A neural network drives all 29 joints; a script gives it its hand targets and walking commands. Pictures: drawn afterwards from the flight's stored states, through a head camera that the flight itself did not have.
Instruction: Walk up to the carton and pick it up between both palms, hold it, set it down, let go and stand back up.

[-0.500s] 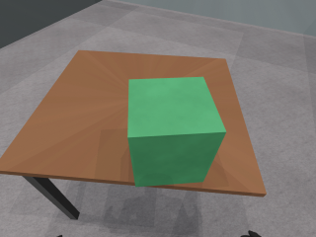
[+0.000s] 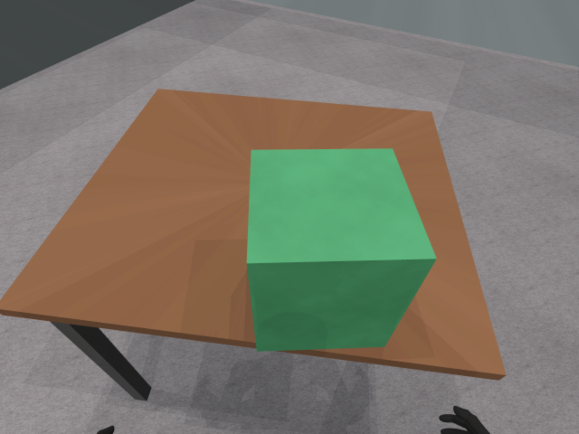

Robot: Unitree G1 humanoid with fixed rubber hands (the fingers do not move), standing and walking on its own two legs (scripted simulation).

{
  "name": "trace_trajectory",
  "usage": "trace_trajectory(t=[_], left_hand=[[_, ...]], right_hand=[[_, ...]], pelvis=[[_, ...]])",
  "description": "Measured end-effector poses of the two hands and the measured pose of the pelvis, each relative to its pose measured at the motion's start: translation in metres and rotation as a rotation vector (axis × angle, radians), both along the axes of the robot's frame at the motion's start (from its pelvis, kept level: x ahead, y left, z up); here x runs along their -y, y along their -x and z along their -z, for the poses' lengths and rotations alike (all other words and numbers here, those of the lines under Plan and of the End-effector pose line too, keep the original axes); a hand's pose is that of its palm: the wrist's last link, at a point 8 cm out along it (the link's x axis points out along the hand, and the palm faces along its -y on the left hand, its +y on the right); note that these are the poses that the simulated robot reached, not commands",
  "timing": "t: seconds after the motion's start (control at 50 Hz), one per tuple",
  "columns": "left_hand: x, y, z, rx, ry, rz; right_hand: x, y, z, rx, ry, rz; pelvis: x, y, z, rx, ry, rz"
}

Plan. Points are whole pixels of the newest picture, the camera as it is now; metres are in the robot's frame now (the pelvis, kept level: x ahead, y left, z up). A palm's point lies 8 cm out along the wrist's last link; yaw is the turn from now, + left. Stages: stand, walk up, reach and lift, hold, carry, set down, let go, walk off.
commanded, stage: walk up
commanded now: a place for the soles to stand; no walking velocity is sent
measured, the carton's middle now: (321, 254) +0.38 -0.05 +0.03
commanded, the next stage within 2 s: reach and lift in 0.24 s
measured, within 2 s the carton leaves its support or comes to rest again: neither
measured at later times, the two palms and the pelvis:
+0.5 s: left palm (118, 414) +0.18 +0.23 -0.06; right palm out of the picture +0.12 -0.27 -0.08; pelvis -0.02 -0.02 +0.01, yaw -9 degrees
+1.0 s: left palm (117, 430) +0.16 +0.22 -0.03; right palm out of the picture +0.14 -0.24 -0.03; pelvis -0.02 -0.04 +0.02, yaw -10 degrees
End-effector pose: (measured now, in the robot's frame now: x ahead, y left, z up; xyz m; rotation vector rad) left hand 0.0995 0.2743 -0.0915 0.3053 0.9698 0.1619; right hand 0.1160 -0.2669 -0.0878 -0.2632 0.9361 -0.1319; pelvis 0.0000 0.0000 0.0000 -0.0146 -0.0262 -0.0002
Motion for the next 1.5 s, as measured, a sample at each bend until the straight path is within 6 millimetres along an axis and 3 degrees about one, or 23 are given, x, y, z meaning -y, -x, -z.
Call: trace_trajectory(t=[0.3, 0.38, 0.46, 0.54, 0.68, 0.88, 1.0, 1.2, 1.5], left_hand=[[-0.004, 0.012, 0.003, -0.052, -0.015, -0.039], [0.008, -0.023, -0.003, -0.022, -0.017, -0.002], [0.030, -0.069, -0.024, 0.105, 0.009, 0.036], [0.052, -0.091, -0.038, 0.169, 0.060, 0.063], [0.060, -0.076, -0.038, 0.169, 0.093, 0.030], [0.052, -0.048, -0.051, 0.254, 0.092, 0.013], [0.058, -0.060, -0.064, 0.337, 0.122, 0.053], [0.072, -0.090, -0.077, 0.461, 0.186, 0.098], [0.080, -0.094, -0.085, 0.585, 0.227, 0.116]], right_hand=[[0.003, -0.009, 0.007, 0.035, 0.022, -0.031], [0.002, -0.013, 0.008, 0.121, -0.007, 0.003], [-0.001, -0.007, -0.001, 0.165, -0.031, -0.001], [0.003, 0.003, -0.016, 0.213, -0.030, 0.022], [0.006, 0.006, -0.040, 0.292, -0.020, 0.042], [-0.023, -0.013, -0.049, 0.388, -0.100, 0.043], [-0.031, -0.020, -0.055, 0.445, -0.124, 0.075], [-0.023, -0.019, -0.072, 0.513, -0.114, 0.125], [-0.032, -0.014, -0.084, 0.612, -0.152, 0.167]], pelvis=[[0.001, 0.004, 0.003, 0.009, 0.004, 0.039], [0.005, 0.012, 0.003, 0.017, 0.012, 0.123], [0.012, 0.020, -0.003, 0.045, 0.010, 0.143], [0.020, 0.024, -0.011, 0.063, 0.004, 0.164], [0.031, 0.027, -0.017, 0.094, -0.008, 0.190], [0.036, 0.028, -0.018, 0.124, -0.006, 0.178], [0.035, 0.023, -0.019, 0.131, -0.005, 0.176], [0.032, 0.009, -0.021, 0.129, -0.001, 0.194], [0.017, -0.005, -0.022, 0.104, 0.009, 0.214]])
